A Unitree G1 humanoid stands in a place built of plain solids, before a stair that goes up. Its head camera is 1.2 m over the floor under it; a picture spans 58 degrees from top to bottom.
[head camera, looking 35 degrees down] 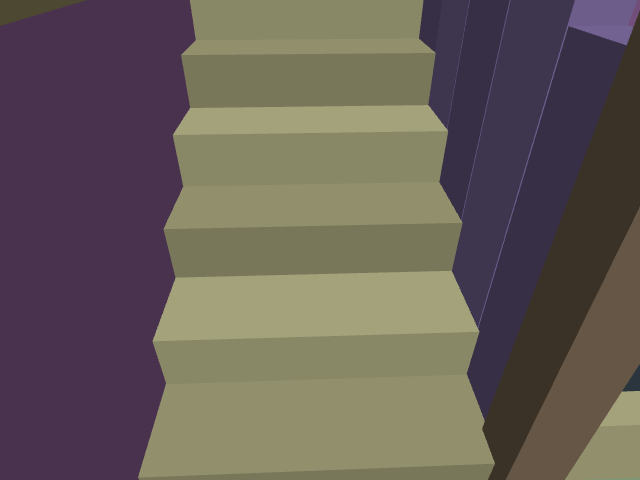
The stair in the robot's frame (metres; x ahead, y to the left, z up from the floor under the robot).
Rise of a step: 0.18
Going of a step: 0.25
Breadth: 0.85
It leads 2 degrees to the left of straight ahead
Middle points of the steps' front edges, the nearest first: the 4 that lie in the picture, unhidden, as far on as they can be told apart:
0.77 0.01 0.35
1.03 0.02 0.53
1.28 0.02 0.71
1.53 0.03 0.88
